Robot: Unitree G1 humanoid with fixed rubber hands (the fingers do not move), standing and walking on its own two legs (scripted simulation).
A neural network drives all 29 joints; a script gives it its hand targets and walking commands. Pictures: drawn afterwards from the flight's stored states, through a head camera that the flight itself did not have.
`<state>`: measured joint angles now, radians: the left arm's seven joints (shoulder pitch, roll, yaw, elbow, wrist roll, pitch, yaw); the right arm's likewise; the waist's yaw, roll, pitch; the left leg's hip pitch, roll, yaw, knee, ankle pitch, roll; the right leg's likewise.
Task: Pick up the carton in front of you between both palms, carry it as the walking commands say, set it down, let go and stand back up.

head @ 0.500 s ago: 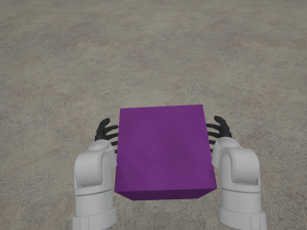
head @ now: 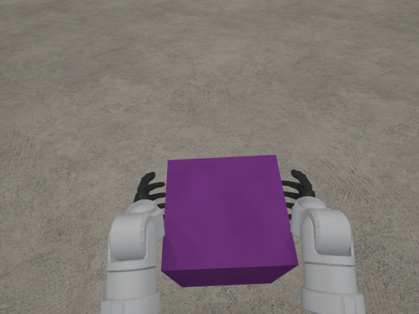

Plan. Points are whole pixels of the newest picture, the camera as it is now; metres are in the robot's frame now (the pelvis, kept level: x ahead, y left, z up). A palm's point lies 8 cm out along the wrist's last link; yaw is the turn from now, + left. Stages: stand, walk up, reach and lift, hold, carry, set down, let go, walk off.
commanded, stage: carry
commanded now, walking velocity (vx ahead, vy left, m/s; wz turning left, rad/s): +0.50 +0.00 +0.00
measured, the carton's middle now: (224, 227) +0.32 +0.00 -0.01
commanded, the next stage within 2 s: none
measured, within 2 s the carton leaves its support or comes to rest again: neither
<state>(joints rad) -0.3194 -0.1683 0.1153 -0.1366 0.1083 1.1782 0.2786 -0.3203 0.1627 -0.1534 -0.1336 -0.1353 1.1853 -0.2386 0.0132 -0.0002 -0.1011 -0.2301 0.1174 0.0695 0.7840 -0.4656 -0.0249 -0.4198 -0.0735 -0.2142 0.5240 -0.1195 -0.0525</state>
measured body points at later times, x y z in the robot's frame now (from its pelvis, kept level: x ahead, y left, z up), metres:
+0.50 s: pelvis +0.30 +0.03 +0.00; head +0.31 +0.04 +0.45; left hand +0.62 +0.15 +0.07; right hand +0.60 -0.14 +0.08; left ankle +0.38 +0.12 -0.73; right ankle +0.13 -0.08 -0.67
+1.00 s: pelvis +0.47 +0.01 +0.02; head +0.45 +0.02 +0.47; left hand +0.78 +0.15 +0.11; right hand +0.77 -0.14 +0.11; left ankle +0.38 +0.12 -0.72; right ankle +0.45 -0.09 -0.72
